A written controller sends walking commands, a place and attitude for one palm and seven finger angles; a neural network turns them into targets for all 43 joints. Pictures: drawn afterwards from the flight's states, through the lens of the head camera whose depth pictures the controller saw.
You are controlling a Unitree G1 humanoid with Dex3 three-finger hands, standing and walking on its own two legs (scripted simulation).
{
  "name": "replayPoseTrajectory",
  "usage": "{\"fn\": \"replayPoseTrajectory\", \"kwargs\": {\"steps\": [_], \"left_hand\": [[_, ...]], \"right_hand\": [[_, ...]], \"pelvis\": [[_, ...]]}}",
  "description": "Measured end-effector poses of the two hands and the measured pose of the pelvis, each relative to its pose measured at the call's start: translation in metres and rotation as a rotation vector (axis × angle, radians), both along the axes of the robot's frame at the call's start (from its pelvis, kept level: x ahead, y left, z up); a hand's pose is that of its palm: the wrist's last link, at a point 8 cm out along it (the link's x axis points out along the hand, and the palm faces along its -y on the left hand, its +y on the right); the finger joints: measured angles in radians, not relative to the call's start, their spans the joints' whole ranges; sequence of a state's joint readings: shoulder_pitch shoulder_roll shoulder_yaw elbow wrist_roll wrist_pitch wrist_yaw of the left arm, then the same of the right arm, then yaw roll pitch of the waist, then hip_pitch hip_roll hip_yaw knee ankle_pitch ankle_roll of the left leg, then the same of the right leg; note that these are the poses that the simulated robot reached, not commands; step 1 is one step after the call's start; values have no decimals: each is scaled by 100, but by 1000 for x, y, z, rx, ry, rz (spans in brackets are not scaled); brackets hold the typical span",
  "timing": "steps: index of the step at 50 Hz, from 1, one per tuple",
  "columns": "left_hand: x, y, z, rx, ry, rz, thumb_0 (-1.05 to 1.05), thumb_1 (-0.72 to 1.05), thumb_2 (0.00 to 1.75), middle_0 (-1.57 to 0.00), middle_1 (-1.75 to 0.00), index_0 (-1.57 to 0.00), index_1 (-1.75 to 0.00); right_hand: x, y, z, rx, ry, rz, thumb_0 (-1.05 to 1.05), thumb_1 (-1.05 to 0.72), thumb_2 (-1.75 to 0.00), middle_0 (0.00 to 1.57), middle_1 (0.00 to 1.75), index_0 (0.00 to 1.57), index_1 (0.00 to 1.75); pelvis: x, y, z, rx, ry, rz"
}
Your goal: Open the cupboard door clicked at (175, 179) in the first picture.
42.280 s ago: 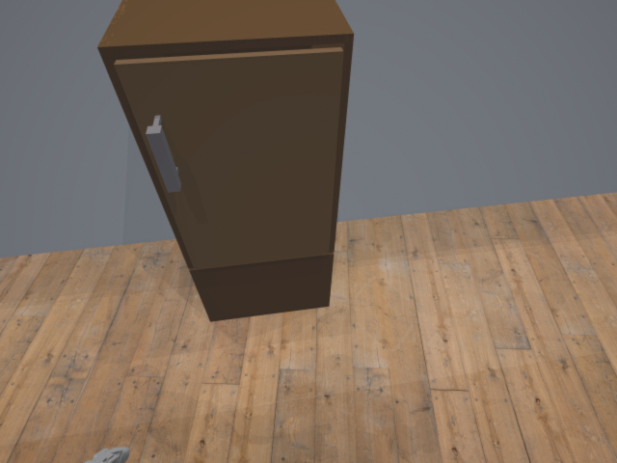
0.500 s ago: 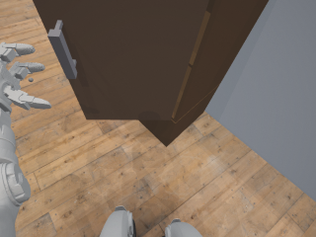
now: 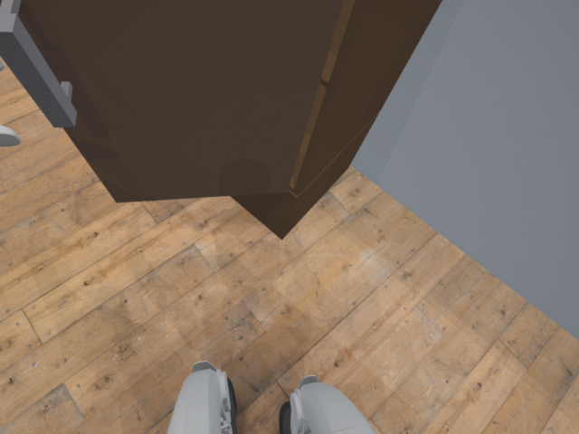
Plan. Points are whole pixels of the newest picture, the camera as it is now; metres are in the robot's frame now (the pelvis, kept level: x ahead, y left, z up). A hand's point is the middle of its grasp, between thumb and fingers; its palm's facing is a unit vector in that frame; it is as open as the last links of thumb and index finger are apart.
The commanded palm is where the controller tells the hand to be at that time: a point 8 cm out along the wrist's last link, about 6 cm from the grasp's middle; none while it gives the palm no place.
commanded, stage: move the hooked fingers beside the handle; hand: left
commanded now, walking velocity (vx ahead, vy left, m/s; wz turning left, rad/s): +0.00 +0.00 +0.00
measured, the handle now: (40, 64) +0.56 +0.26 +0.09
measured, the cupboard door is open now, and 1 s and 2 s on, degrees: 48 48 48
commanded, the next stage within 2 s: slide the fingers in behind the handle in 0.66 s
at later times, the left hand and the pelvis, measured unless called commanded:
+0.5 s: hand out of the picture +0.49 +0.32 +0.10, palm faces +0.11 -0.99 +0.00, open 14.0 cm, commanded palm +0.49 +0.34 +0.09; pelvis +0.00 +0.01 +0.00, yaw +1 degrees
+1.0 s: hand out of the picture +0.50 +0.30 +0.09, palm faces +0.07 -1.00 +0.01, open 14.0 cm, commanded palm +0.49 +0.33 +0.09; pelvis -0.01 +0.01 +0.00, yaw +1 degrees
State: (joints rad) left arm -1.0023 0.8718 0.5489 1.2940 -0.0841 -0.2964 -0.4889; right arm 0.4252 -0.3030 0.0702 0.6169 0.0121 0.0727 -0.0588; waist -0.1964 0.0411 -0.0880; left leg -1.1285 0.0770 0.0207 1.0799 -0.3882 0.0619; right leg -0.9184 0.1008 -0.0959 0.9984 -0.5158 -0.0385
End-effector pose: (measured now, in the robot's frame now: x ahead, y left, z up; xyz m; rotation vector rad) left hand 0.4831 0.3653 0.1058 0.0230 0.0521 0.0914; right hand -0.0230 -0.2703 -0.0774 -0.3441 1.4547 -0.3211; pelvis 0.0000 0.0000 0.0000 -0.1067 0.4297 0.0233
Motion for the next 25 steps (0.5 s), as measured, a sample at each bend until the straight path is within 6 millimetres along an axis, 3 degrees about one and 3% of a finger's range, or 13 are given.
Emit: {"fn": "replayPoseTrajectory", "kwargs": {"steps": [6, 18, 25], "left_hand": [[-8, 2, -9, -30, 14, 0, -1, -50, 30, -30, -120, -30, -120], [-15, 0, -3, -32, 3, -3, -1, -50, 30, -30, -120, -30, -120], [-16, 2, -8, -22, -5, 18, -1, -50, 30, -30, -120, -30, -120]], "right_hand": [[7, 7, 0, 28, 12, 6, 1, -90, -90, 21, 30, 20, 30], [38, 4, 6, 11, -75, 50, 0, -90, -90, 21, 30, 20, 30], [39, 2, 4, -3, -90, 72, 0, -90, -90, 21, 30, 20, 30]], "pelvis": [[6, 3, 4, 2, -6, 2], [6, 6, 8, -1, -35, 19], [0, 6, 5, -3, -32, 20]]}}
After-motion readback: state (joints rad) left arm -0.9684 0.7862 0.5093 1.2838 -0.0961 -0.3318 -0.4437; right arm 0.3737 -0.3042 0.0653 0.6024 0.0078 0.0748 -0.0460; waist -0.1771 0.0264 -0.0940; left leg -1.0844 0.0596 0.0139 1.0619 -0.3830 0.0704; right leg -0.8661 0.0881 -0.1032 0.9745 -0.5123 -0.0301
